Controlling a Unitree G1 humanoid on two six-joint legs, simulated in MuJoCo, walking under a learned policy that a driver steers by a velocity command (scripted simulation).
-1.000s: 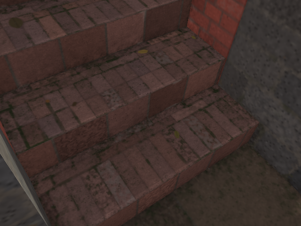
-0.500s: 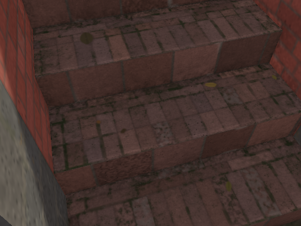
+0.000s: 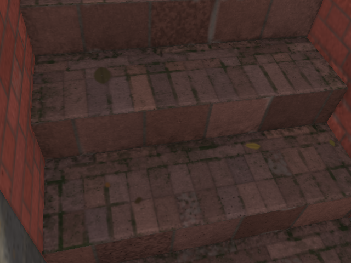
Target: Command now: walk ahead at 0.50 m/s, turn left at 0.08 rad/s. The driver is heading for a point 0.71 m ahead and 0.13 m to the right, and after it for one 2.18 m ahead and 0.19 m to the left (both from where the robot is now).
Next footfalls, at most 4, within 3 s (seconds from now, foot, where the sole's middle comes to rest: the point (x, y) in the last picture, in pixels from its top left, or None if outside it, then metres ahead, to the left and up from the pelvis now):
0.28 right None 0.31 -0.22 -0.61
0.82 left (203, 190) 0.60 -0.09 -0.43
1.24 right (284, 105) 0.76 -0.32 -0.21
1.42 right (279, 165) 0.70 -0.35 -0.42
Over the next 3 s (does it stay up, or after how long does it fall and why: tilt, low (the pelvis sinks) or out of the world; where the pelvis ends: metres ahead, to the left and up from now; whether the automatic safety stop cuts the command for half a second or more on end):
stays up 1.19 0.09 0.70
